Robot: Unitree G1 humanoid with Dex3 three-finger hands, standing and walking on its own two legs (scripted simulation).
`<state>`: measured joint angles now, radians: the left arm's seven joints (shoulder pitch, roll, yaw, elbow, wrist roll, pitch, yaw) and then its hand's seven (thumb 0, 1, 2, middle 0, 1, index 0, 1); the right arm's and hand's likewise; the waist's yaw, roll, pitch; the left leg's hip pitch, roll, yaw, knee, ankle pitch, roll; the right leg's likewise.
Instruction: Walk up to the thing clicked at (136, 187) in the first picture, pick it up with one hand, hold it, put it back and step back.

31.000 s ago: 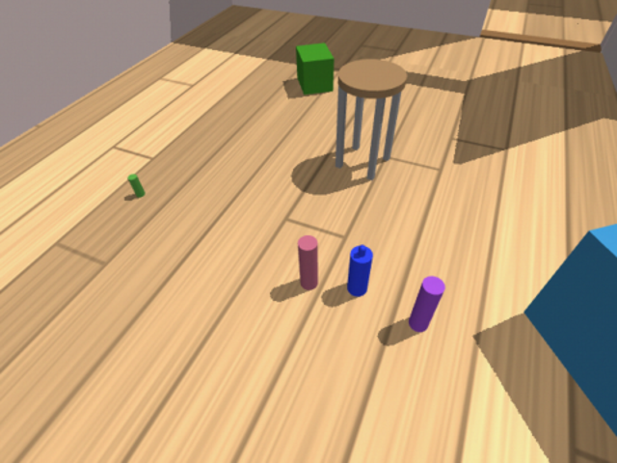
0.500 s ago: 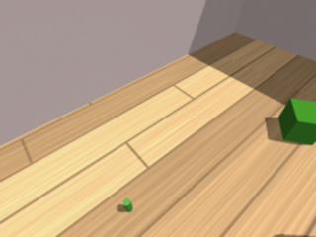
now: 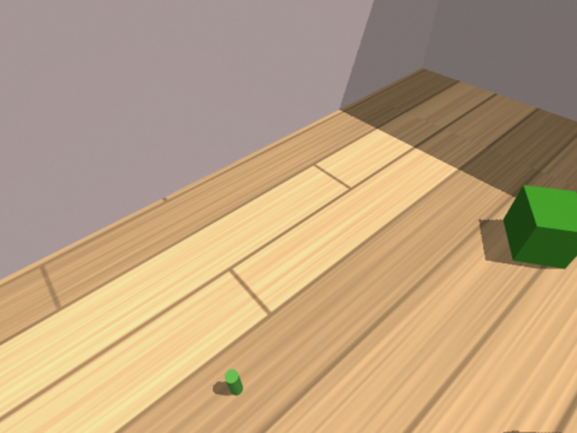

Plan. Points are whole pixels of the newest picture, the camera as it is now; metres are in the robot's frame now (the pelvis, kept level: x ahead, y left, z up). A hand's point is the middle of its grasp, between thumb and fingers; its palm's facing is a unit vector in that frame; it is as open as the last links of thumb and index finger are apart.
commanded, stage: stand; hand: left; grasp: from above
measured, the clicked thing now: (234, 382) +0.45 +0.24 -0.72
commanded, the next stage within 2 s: step back in 1.56 s
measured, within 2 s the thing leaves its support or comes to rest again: neither
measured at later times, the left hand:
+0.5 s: hand out of the picture +0.08 +0.24 -0.16, palm faces +0.01 -0.95 -0.32, open 7.4 cm
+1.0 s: hand out of the picture +0.08 +0.25 -0.16, palm faces +0.00 -0.94 -0.33, open 7.4 cm
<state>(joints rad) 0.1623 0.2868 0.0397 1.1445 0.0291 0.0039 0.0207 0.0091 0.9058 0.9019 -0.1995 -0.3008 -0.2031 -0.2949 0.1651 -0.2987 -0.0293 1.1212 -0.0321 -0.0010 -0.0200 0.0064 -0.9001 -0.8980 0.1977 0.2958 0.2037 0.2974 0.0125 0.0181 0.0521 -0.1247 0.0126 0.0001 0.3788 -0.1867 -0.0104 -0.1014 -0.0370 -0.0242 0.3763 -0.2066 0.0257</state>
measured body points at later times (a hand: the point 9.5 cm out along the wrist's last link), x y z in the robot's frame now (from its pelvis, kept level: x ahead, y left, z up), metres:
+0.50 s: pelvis +0.01 +0.00 +0.00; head +0.01 +0.00 +0.45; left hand +0.08 +0.29 -0.14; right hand +0.07 -0.29 -0.14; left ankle +0.02 +0.13 -0.75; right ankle +0.00 -0.13 -0.75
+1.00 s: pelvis +0.01 +0.00 +0.00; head +0.02 +0.00 +0.45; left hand +0.08 +0.29 -0.13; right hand +0.08 -0.29 -0.14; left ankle +0.02 +0.13 -0.75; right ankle +0.00 -0.13 -0.75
